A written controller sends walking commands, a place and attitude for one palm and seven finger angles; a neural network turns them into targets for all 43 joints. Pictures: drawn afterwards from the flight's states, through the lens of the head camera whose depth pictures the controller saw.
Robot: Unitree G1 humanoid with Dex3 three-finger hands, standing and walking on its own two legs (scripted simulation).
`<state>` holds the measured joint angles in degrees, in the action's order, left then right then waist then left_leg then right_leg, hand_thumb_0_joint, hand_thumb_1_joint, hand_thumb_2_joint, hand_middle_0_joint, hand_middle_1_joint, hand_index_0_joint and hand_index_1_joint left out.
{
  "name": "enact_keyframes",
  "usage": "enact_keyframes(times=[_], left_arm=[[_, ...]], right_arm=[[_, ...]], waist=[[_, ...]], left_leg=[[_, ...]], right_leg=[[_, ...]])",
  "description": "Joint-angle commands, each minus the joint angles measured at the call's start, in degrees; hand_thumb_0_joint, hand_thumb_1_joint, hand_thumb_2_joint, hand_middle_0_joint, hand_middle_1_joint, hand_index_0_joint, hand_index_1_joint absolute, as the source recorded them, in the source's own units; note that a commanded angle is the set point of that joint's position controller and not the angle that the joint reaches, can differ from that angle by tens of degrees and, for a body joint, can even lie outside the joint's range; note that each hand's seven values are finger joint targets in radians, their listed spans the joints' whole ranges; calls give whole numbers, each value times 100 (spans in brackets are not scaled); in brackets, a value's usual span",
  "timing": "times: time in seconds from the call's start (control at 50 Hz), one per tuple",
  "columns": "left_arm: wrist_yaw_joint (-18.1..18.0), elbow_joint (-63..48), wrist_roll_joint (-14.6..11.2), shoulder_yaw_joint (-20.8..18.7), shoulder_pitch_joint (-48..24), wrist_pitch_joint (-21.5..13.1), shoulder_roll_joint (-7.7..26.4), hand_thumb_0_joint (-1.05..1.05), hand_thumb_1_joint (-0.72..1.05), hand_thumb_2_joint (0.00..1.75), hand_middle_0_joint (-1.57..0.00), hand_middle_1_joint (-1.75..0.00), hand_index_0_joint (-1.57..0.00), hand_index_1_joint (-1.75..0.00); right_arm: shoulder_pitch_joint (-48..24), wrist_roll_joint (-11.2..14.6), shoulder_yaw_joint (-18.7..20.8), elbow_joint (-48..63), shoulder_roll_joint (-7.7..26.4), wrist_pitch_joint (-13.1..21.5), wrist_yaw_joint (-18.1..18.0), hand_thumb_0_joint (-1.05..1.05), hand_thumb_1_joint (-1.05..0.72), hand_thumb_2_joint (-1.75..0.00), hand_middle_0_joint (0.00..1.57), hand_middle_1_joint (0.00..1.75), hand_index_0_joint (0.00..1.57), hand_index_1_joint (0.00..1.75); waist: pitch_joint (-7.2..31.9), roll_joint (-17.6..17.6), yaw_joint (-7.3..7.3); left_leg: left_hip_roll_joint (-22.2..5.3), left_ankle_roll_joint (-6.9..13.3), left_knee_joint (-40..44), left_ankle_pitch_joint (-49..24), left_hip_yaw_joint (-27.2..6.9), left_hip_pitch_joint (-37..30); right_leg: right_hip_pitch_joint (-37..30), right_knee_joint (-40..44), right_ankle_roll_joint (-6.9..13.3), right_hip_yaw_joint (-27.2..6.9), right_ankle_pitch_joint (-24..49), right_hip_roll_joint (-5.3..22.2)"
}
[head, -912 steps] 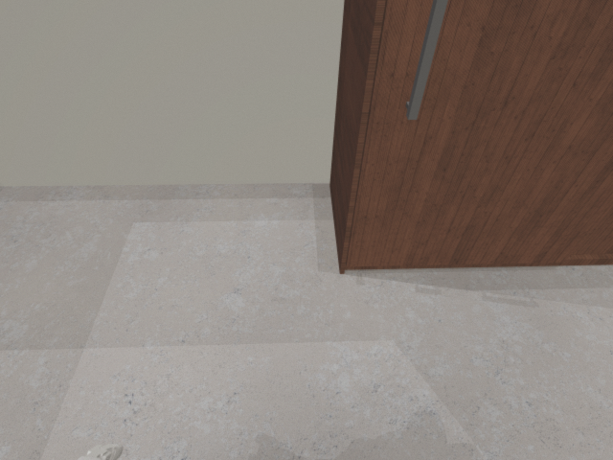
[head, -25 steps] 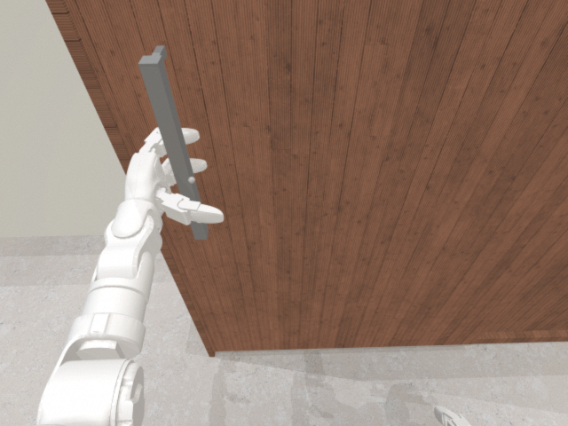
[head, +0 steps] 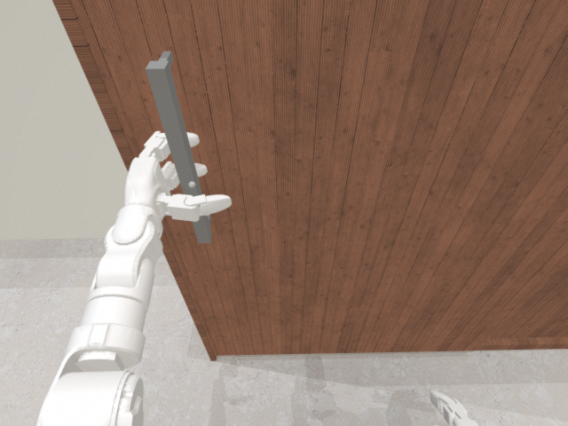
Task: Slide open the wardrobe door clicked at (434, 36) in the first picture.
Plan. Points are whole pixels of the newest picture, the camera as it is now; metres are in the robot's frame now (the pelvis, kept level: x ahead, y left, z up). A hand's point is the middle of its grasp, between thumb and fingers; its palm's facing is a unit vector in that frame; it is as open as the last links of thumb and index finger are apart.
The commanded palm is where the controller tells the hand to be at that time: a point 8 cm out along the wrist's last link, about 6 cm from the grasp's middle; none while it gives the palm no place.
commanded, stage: grip the handle and tug to test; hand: left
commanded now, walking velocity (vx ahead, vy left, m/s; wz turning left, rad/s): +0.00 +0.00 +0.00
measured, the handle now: (189, 162) +0.46 +0.17 +0.14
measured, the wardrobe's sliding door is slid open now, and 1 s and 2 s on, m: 0.00 0.00 0.01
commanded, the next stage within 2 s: tug the door sideways, standing still in 1.12 s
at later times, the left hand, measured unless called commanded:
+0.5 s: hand (193, 183) +0.40 +0.15 +0.15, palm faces +0.05 -1.00 +0.02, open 6.3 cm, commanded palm +0.37 +0.20 +0.15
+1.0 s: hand (194, 184) +0.40 +0.15 +0.15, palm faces +0.05 -1.00 +0.02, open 6.3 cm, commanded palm +0.35 +0.20 +0.15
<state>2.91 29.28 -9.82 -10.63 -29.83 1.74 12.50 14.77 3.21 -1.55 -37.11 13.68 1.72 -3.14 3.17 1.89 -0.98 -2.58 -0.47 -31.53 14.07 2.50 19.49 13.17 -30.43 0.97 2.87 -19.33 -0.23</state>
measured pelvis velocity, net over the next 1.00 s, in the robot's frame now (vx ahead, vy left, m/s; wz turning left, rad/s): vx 0.03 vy -0.01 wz -0.03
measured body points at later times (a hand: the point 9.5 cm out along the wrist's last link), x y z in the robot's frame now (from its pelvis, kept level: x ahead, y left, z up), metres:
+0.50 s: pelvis +0.01 +0.00 +0.00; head +0.01 -0.01 +0.45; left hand +0.39 +0.20 +0.15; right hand +0.15 -0.25 -0.10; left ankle +0.02 +0.13 -0.73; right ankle -0.04 -0.11 -0.73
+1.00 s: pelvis +0.03 -0.01 +0.00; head +0.02 -0.02 +0.45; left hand +0.39 +0.20 +0.15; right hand +0.16 -0.26 -0.10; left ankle +0.02 +0.13 -0.73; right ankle -0.04 -0.11 -0.73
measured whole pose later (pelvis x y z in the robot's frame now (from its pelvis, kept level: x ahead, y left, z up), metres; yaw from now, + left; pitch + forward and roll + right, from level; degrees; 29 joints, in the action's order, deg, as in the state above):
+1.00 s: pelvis +0.03 -0.01 +0.00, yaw -2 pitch +2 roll +0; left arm 3.7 16.3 -11.2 -13.2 -19.8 6.9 12.8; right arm 14.5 2.9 -1.2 -34.4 13.7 -0.6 -2.7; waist 4.2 1.8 -1.7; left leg -3.1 -1.1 -28.9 15.2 4.2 15.6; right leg 10.3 -28.2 1.4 1.1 -20.1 -0.7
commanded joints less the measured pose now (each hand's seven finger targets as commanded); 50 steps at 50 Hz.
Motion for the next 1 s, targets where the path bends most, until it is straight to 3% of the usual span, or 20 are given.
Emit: enact_keyframes(times=[0.0,0.04,0.06,0.12,0.14,0.18,0.22,0.26,0.28,0.34,0.38,0.42,0.52,0.56,0.58,0.68,0.84,0.9,0.94,0.98], left_arm=[[58,-1683,-46,35,-2418,-462,714,0,25,62,-38,-131,-38,-131],[54,-1547,-62,60,-2255,-410,672,0,34,66,-39,-132,-39,-132],[36,-1530,-68,-119,-2314,-391,872,0,39,68,-40,-133,-40,-133],[82,-1700,-68,-57,-2235,-364,779,0,53,74,-41,-135,-41,-135],[75,-1750,-70,-206,-2140,-374,952,0,57,76,-42,-135,-42,-135],[99,-1946,-72,47,-2145,-357,654,0,67,80,-43,-137,-43,-137],[84,-1911,-91,-143,-2013,-317,846,0,76,84,-44,-138,-44,-138],[97,-1897,-112,-174,-1734,-278,836,0,85,88,-44,-139,-44,-139],[103,-1930,-108,-152,-1919,-262,851,0,90,90,-45,-140,-45,-140],[109,-2013,-107,-278,-1769,-232,1005,0,90,90,-45,-140,-45,-140],[122,-2146,-101,-108,-1727,-201,777,0,90,90,-45,-140,-45,-140],[86,-2111,-118,-374,-1564,-155,1022,0,90,90,-45,-140,-45,-140],[100,-2237,-104,-188,-1519,-95,828,0,90,90,-45,-140,-45,-140],[92,-2078,-115,-370,-1486,-53,1030,0,90,90,-45,-140,-45,-140],[111,-2164,-99,-223,-1701,-57,932,0,90,90,-45,-140,-45,-140],[109,-2198,-105,-247,-1664,-29,925,0,90,90,-45,-140,-45,-140],[203,-2423,-201,-578,-643,-33,1147,0,90,90,-45,-140,-45,-140],[262,-2762,-228,-370,-473,24,907,0,90,90,-45,-140,-45,-140],[236,-2821,-256,-570,-113,57,1063,0,90,90,-45,-140,-45,-140],[258,-3098,-250,-424,-22,129,920,0,90,90,-45,-140,-45,-140]], right_arm=[[-337,-8,289,757,697,287,-20,0,-90,-90,20,30,20,30],[-318,-12,282,757,726,278,-17,0,-90,-90,20,30,20,30],[-344,-12,285,743,733,269,-28,0,-90,-90,20,30,20,30],[-360,-22,281,777,712,263,-32,0,-90,-90,20,30,20,30],[-346,-29,298,783,739,256,-33,0,-90,-90,20,30,20,30],[-406,-14,281,815,678,259,-11,0,-90,-90,20,30,20,30],[-369,-29,297,784,715,251,-14,0,-90,-90,20,30,20,30],[-404,-23,299,834,716,237,-15,0,-90,-90,20,30,20,30],[-392,-26,287,818,724,227,-21,0,-90,-90,20,30,20,30],[-403,-31,294,836,739,199,-32,0,-90,-90,20,30,20,30],[-462,-17,289,873,686,197,-19,0,-90,-90,20,30,20,30],[-421,-36,305,855,717,177,-26,0,-90,-90,20,30,20,30],[-485,-36,287,901,689,142,-32,0,-90,-90,20,30,20,30],[-466,-38,290,871,722,100,-53,0,-90,-90,20,30,20,30],[-490,-31,284,876,714,91,-62,0,-90,-90,20,30,20,30],[-485,-41,285,885,695,77,-69,0,-90,-90,20,30,20,30],[-540,-51,305,1036,713,51,-19,0,-90,-90,20,30,20,30],[-630,-26,294,1130,665,78,1,0,-90,-90,20,30,20,30],[-601,-46,309,1150,697,69,8,0,-90,-90,20,30,20,30],[-678,-24,293,1211,659,64,20,0,-90,-90,20,30,20,30]], waist=[[1723,-12,7],[1601,-203,-8],[1529,-234,6],[1678,-203,33],[1791,-160,81],[1781,80,49],[1717,-224,64],[1665,-228,118],[1624,-279,65],[1675,-130,122],[1666,8,108],[1743,-178,167],[1629,-131,128],[1538,-341,121],[1509,-221,63],[1646,-119,91],[1675,-369,289],[1643,-175,276],[1674,-352,348],[1666,-148,337]], left_leg=[[222,268,97,-1665,-179,-1498],[221,275,118,-1589,-181,-1400],[213,284,138,-1555,-173,-1350],[229,285,126,-1737,-151,-1413],[230,284,102,-1859,-138,-1435],[236,274,98,-1998,-129,-1544],[225,281,104,-1980,-130,-1467],[226,291,128,-1987,-99,-1410],[226,289,139,-1951,-105,-1397],[235,287,135,-2004,-76,-1416],[233,280,131,-2106,-74,-1484],[224,275,133,-2176,-85,-1459],[238,284,155,-2158,-52,-1460],[237,294,176,-2040,-47,-1353],[246,294,174,-2004,-41,-1391],[255,292,147,-2096,-49,-1473],[264,295,175,-2263,25,-1310],[254,291,167,-2379,49,-1395],[241,288,183,-2442,44,-1371],[243,279,191,-2536,67,-1400]], right_leg=[[131,304,10,-23,2435,-168],[105,349,-2,9,2353,-171],[117,369,-11,-22,2385,-168],[8,321,-6,-22,2609,-159],[-108,304,6,-20,2693,-153],[-53,292,9,-22,2802,-149],[-97,306,-4,-18,2869,-161],[-154,320,-16,-24,2917,-153],[-142,331,-19,-23,2911,-152],[-249,330,-4,-45,2964,-135],[-185,312,-3,-34,3028,-143],[-290,294,-1,-29,3123,-145],[-283,325,-16,-38,3185,-135],[-308,366,-38,-49,3155,-124],[-246,371,-37,-61,3120,-124],[-287,353,-25,-56,3164,-117],[-681,294,-53,-57,3671,-88],[-613,270,-60,-59,3780,-94],[-762,269,-59,-48,3867,-95],[-745,245,-60,-51,3962,-84]])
